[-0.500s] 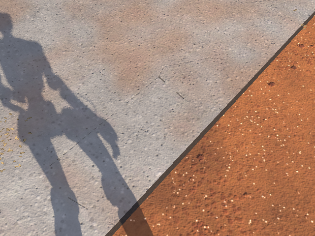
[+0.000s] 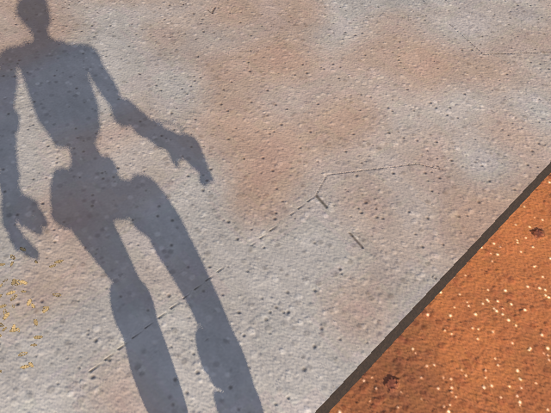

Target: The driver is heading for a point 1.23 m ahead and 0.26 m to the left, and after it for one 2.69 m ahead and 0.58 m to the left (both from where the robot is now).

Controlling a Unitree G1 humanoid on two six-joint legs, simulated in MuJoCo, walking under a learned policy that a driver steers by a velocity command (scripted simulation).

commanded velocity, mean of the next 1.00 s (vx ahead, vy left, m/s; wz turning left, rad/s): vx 0.50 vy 0.00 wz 0.06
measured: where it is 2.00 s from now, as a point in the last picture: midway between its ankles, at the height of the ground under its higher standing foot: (264, 209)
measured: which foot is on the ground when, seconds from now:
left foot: down 0.00-0.48, up 0.50-0.98, down 1.00-1.00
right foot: up 0.00-0.44, down 0.46-1.00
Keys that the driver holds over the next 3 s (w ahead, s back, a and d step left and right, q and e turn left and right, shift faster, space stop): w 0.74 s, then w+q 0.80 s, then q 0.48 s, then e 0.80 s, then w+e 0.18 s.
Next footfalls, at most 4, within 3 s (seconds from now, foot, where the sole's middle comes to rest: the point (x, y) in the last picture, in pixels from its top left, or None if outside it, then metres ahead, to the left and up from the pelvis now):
0.46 right None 0.43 -0.15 -0.76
1.00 left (254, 299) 0.74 0.09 -0.76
1.48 right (306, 205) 1.06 -0.04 -0.76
1.94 left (211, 198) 1.07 0.24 -0.76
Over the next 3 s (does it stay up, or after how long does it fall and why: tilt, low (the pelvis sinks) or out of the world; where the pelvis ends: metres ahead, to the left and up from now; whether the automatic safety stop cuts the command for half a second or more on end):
stays up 1.13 0.07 0.02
